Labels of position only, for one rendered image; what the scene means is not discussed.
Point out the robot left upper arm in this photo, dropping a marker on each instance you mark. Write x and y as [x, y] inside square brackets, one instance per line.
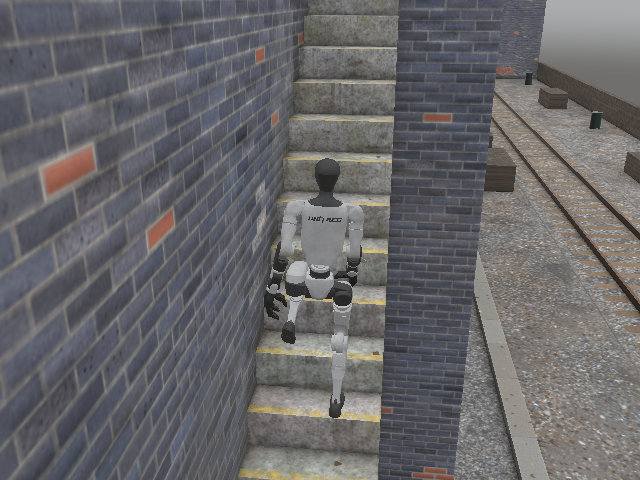
[292, 210]

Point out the robot left hand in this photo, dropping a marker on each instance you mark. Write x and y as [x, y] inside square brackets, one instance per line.
[270, 306]

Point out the robot right foot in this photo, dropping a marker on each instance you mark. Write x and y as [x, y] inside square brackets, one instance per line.
[335, 409]

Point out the robot right upper arm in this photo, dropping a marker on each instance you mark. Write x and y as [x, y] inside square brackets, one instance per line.
[356, 215]

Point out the robot right hand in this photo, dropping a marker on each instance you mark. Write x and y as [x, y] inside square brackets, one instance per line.
[343, 274]

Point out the robot right forearm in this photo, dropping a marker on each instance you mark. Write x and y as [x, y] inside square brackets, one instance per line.
[353, 264]

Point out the left robot thigh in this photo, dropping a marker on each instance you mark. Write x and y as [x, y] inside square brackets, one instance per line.
[295, 278]

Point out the robot left forearm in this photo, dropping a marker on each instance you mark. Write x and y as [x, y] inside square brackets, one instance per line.
[277, 272]

